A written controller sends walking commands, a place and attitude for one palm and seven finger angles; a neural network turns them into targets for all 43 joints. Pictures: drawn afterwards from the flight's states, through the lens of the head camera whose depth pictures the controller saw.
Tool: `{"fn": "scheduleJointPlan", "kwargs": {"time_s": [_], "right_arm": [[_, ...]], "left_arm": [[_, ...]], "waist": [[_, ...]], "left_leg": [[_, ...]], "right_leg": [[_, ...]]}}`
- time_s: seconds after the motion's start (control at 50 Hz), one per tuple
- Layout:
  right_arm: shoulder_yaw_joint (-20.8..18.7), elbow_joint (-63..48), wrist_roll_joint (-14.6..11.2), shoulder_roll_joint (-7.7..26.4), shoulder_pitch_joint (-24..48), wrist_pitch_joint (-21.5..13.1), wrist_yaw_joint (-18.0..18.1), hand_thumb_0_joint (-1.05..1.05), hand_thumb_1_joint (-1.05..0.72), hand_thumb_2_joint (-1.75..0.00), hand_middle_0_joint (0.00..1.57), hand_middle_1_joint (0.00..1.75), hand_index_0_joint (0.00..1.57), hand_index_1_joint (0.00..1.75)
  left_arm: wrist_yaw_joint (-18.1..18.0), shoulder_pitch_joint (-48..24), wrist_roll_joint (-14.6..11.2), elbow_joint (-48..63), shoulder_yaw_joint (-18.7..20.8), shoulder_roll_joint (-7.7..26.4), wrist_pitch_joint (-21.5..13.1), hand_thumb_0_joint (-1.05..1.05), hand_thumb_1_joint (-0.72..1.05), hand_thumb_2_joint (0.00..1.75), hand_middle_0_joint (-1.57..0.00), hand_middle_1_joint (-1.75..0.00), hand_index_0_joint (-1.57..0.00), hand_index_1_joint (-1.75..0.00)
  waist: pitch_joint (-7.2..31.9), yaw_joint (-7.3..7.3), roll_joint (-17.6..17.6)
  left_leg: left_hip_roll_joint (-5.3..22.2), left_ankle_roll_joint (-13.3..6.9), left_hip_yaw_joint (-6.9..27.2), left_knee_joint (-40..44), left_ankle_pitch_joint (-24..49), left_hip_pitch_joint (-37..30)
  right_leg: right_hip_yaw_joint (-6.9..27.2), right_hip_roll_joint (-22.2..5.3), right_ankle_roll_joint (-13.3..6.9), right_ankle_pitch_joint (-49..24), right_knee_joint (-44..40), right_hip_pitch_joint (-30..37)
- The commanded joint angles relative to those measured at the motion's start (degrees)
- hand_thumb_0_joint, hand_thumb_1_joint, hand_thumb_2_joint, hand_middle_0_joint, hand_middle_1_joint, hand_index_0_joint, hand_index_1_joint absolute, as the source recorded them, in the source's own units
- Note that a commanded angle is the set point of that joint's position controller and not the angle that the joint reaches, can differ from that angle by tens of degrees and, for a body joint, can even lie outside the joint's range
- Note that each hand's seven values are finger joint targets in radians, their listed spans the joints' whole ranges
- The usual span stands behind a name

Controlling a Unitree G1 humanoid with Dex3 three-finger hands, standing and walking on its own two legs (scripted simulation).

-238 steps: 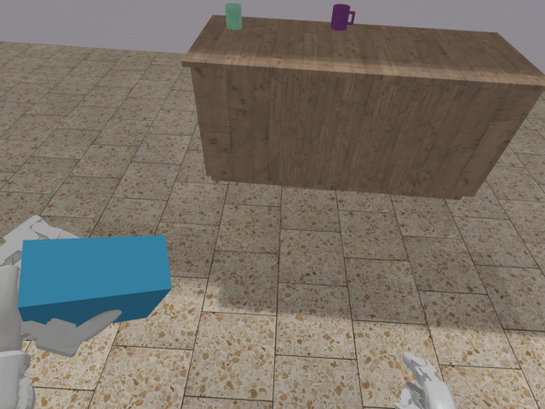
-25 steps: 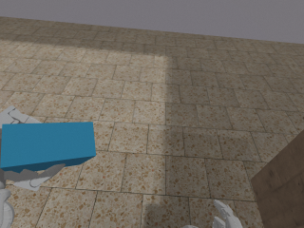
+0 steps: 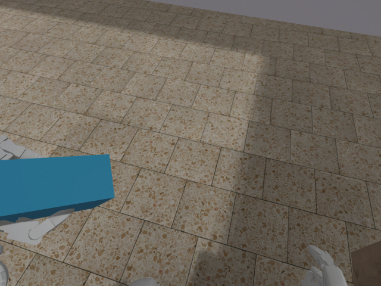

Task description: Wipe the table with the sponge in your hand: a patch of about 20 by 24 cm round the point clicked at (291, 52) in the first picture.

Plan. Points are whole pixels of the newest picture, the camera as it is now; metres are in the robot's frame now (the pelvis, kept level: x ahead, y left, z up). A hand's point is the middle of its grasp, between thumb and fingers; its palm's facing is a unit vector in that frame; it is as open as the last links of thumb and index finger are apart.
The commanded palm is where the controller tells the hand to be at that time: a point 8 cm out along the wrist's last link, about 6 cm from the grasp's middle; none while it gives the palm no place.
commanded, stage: walk to a spot facing it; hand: left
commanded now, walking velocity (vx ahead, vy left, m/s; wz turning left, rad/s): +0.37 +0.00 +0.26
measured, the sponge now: (71, 188) +0.23 +0.20 +0.15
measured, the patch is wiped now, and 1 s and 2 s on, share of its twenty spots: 0.00 0.00 0.00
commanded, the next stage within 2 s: turn to face it in 0.58 s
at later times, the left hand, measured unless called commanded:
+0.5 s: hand (76, 140) +0.31 +0.22 +0.17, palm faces +0.53 -0.70 -0.48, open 9.9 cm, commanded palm +0.24 +0.26 +0.18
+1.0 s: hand (85, 104) +0.37 +0.22 +0.18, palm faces +0.59 -0.67 -0.45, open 9.9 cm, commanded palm +0.32 +0.25 +0.18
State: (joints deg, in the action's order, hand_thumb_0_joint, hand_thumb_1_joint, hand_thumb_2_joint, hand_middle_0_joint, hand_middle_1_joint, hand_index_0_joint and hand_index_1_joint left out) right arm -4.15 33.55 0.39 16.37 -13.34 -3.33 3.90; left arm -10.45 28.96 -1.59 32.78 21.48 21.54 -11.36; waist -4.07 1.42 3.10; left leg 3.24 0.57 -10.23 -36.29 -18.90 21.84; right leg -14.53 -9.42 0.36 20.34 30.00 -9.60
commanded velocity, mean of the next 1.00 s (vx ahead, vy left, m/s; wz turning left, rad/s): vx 0.14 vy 0.00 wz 0.08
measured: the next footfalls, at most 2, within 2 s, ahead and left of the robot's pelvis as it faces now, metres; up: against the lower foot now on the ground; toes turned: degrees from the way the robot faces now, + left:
left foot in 0.04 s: +0.09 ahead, +0.14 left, +0.00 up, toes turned +10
right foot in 0.34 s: +0.18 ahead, -0.13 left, +0.00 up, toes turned -6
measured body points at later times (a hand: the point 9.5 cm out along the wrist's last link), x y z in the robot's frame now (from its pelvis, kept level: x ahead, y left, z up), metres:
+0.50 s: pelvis +0.13 -0.05 -0.01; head +0.18 -0.07 +0.44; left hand +0.27 +0.26 +0.19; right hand +0.32 -0.25 -0.13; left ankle +0.08 +0.08 -0.63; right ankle +0.14 -0.13 -0.74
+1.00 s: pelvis +0.23 -0.05 -0.01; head +0.26 -0.05 +0.44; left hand +0.34 +0.26 +0.21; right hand +0.46 -0.17 -0.10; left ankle +0.23 +0.10 -0.74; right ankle +0.29 -0.15 -0.72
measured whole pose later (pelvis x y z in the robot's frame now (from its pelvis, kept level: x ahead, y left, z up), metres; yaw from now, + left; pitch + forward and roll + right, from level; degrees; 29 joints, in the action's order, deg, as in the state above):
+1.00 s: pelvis +0.23 -0.05 -0.01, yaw +12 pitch -1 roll +0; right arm 2.9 31.3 0.0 5.5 -8.9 -5.8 0.5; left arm -8.6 27.5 -1.9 34.6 22.5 21.9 -12.6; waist -5.2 3.5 -0.5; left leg 8.3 2.2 -10.4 -33.4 -14.2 17.4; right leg -6.7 -3.0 3.1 21.3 43.6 -23.2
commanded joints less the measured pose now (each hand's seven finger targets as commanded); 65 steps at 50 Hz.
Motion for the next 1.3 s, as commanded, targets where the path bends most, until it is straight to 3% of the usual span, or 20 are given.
{"fn": "scheduleJointPlan", "kwargs": {"time_s": [0.0,0.02,0.04,0.18,0.28,0.3,0.32,0.34,0.48,0.6,0.66,0.68,0.7,0.72,0.74,0.84,1.0,1.06,1.12,1.28], "right_arm": [[-0.5,-9.7,-0.7,2.7,3.1,-3.1,0.8,0.0,-0.9,-0.9,0.2,0.3,0.2,0.3],[-0.6,-9.6,-0.7,3.4,3.8,-3.5,0.2,0.0,-0.9,-0.9,0.2,0.3,0.2,0.3],[0.0,-9.3,-1.0,3.1,4.4,-3.9,-0.8,0.0,-0.9,-0.9,0.2,0.3,0.2,0.3],[0.9,-7.1,-1.0,0.6,5.7,-5.5,-1.2,0.0,-0.9,-0.9,0.2,0.3,0.2,0.3],[1.4,-6.0,-1.1,0.4,5.2,-4.4,0.1,0.0,-0.9,-0.9,0.2,0.3,0.2,0.3],[1.5,-5.9,-1.5,-0.6,5.0,-3.9,0.2,0.0,-0.9,-0.9,0.2,0.3,0.2,0.3],[2.2,-7.2,-1.3,-2.0,6.0,-3.5,0.1,0.0,-0.9,-0.9,0.2,0.3,0.2,0.3],[1.5,-7.0,-0.9,0.7,7.8,-4.2,-0.2,0.0,-0.9,-0.9,0.2,0.3,0.2,0.3],[1.8,-6.4,-0.1,0.2,9.1,-1.8,-0.6,0.0,-0.9,-0.9,0.2,0.3,0.2,0.3],[1.0,-10.9,0.0,-1.0,7.2,-0.9,-0.6,0.0,-0.9,-0.9,0.2,0.3,0.2,0.3],[0.1,-10.7,-0.3,-0.5,4.8,-0.4,0.0,0.0,-0.9,-0.9,0.2,0.3,0.2,0.3],[-0.1,-10.8,-0.6,0.0,3.9,-0.4,0.3,0.0,-0.9,-0.9,0.2,0.3,0.2,0.3],[-0.7,-11.1,-0.7,1.7,4.7,-0.8,0.1,0.0,-0.9,-0.9,0.2,0.3,0.2,0.3],[-0.5,-10.5,-1.3,2.6,3.8,-1.4,-0.7,0.0,-0.9,-0.9,0.2,0.3,0.2,0.3],[-0.5,-9.1,-1.3,3.1,4.2,-1.9,-1.1,0.0,-0.9,-0.9,0.2,0.3,0.2,0.3],[0.9,-8.9,-0.9,1.3,6.9,-3.1,-1.8,0.0,-0.9,-0.9,0.2,0.3,0.2,0.3],[1.6,-8.4,-1.0,1.1,5.2,-5.1,-1.8,0.0,-0.9,-0.9,0.2,0.3,0.2,0.3],[1.8,-9.7,-1.1,-0.1,7.4,-4.7,-1.5,0.0,-0.9,-0.9,0.2,0.3,0.2,0.3],[3.9,-8.0,-0.6,-1.9,9.7,-2.1,-1.9,0.0,-0.9,-0.9,0.2,0.3,0.2,0.3],[1.5,-9.8,-0.6,1.4,9.2,0.5,-2.3,0.0,-0.9,-0.9,0.2,0.3,0.2,0.3]], "left_arm": [[-2.2,-9.2,-0.2,14.7,4.3,8.1,-4.0,0.0,0.1,1.3,-1.2,-1.6,-1.2,-1.6],[-2.1,-9.3,-0.1,15.3,3.1,7.3,-4.9,0.0,0.1,1.3,-1.2,-1.6,-1.2,-1.6],[-1.4,-10.4,1.1,11.9,4.4,9.8,-5.6,0.0,0.1,1.3,-1.2,-1.6,-1.2,-1.6],[0.7,-0.2,-0.6,15.1,7.3,8.9,-5.6,0.0,0.1,1.3,-1.2,-1.6,-1.2,-1.6],[1.1,-4.2,-0.2,4.7,5.9,7.4,-3.5,0.0,0.1,1.3,-1.2,-1.6,-1.2,-1.6],[1.0,-6.4,0.4,4.0,6.3,8.8,-2.9,0.0,0.1,1.3,-1.2,-1.6,-1.2,-1.6],[0.8,-5.9,0.7,2.1,7.4,11.4,-1.8,0.0,0.1,1.3,-1.2,-1.6,-1.2,-1.6],[0.7,-9.6,-0.8,3.5,8.2,12.2,-2.0,0.0,0.1,1.3,-1.2,-1.6,-1.2,-1.6],[0.3,-5.6,0.3,9.4,7.1,10.4,-4.2,0.0,0.1,1.3,-1.2,-1.6,-1.2,-1.6],[-2.0,0.9,-0.8,15.6,10.0,10.9,-3.7,0.0,0.1,1.3,-1.2,-1.6,-1.2,-1.6],[-2.6,-0.4,-1.1,16.9,9.7,11.1,-3.7,0.0,0.1,1.3,-1.2,-1.6,-1.2,-1.6],[-2.8,-1.3,-1.2,17.4,9.6,11.1,-4.6,0.0,0.1,1.3,-1.2,-1.6,-1.2,-1.6],[-2.6,-1.6,-1.6,18.5,9.2,10.4,-5.9,0.0,0.1,1.3,-1.2,-1.6,-1.2,-1.6],[-2.2,-4.7,-1.2,17.4,8.7,12.0,-7.0,0.0,0.1,1.3,-1.2,-1.6,-1.2,-1.6],[-0.9,-1.4,-0.6,7.9,8.9,11.9,-5.9,0.0,0.1,1.3,-1.2,-1.6,-1.2,-1.6],[0.5,-3.4,-0.8,20.4,7.8,10.8,-5.6,0.0,0.1,1.3,-1.2,-1.6,-1.2,-1.6],[1.8,-10.8,-0.2,4.7,4.6,7.2,-2.8,0.0,0.1,1.3,-1.2,-1.6,-1.2,-1.6],[1.3,-12.5,-1.1,3.3,6.9,10.7,-1.3,0.0,0.1,1.3,-1.2,-1.6,-1.2,-1.6],[1.0,-8.4,-1.5,8.2,7.3,10.4,-2.4,0.0,0.1,1.3,-1.2,-1.6,-1.2,-1.6],[0.3,0.1,-2.3,10.5,10.0,11.6,-3.9,0.0,0.1,1.3,-1.2,-1.6,-1.2,-1.6]], "waist": [[13.4,-3.29,-13.0],[13.1,-2.67,-26.2],[11.1,-2.23,-19.5],[9.1,-0.56,-17.9],[9.9,-0.4,-8.8],[11.3,-0.22,1.3],[10.8,0.62,18.7],[9.7,0.5,17.7],[6.6,-0.7,3.9],[10.7,1.28,6.9],[15.2,-2.3,3.6],[17.9,-3.76,-3.9],[19.3,-2.39,-19.3],[18.3,-2.38,-19.7],[15.0,-2.69,-13.0],[12.9,-0.82,-20.4],[8.6,-0.21,-9.1],[9.4,0.51,19.0],[13.2,-0.13,3.5],[14.1,0.7,0.9]], "left_leg": [[4.7,-5.8,10.6,12.5,8.4,-24.3],[18.6,-12.8,33.5,16.0,26.4,-31.3],[21.7,-16.0,39.3,18.4,23.2,-26.3],[12.6,-11.0,15.2,19.3,14.0,-8.9],[8.0,-6.0,9.0,4.5,3.5,-2.4],[4.0,-4.3,5.5,-10.4,-2.0,3.4],[-3.7,-1.7,3.7,-29.2,-14.2,18.4],[-1.8,-1.0,11.4,-37.5,-12.2,20.1],[2.8,1.8,6.7,-29.3,-1.4,15.9],[-0.6,1.5,-3.2,-4.8,-1.3,7.3],[-5.1,0.9,-5.7,7.3,7.8,-8.3],[-1.7,-1.2,-0.2,11.0,17.1,-19.5],[14.5,-9.7,20.6,10.3,46.2,-28.8],[22.7,-14.7,32.4,10.7,59.9,-29.0],[22.7,-14.5,28.9,11.5,53.4,-25.5],[15.2,-8.8,9.4,14.4,32.8,-14.0],[14.8,-1.2,1.5,1.5,9.3,-5.4],[0.0,3.5,6.7,-29.2,-16.9,7.5],[1.3,4.8,11.3,-35.7,-8.4,11.5],[-0.4,4.2,9.5,-18.0,-6.3,5.8]], "right_leg": [[2.9,-2.4,-0.4,-13.4,23.5,-10.6],[4.7,5.0,1.9,13.2,37.3,-25.1],[11.1,4.3,0.5,15.4,43.4,-28.9],[7.8,2.3,2.6,1.1,21.5,-17.2],[2.4,7.1,2.7,-4.5,-1.0,3.6],[12.3,-0.2,-0.2,-0.5,-7.0,8.5],[37.1,-14.8,-7.1,-2.9,-13.1,14.5],[42.0,-19.3,-8.3,0.4,-16.8,10.7],[10.1,-13.4,-6.5,-30.7,-10.3,7.4],[4.0,-13.0,-6.1,-47.6,-2.5,11.7],[0.1,-10.5,-2.5,-48.6,13.5,5.7],[0.4,-7.0,-0.1,-37.8,24.6,-1.9],[2.7,2.2,3.1,1.2,37.9,-16.1],[9.9,5.9,1.7,20.8,45.9,-22.1],[13.8,4.6,1.7,16.6,46.5,-25.7],[10.5,4.3,2.0,3.2,26.1,-17.2],[7.2,7.4,2.9,-9.0,0.1,-2.7],[42.0,-11.0,-6.6,-34.4,-13.0,-2.8],[33.3,-7.2,-8.7,-36.6,-6.4,5.4],[34.0,-4.8,-9.5,-21.8,-11.9,2.8]]}}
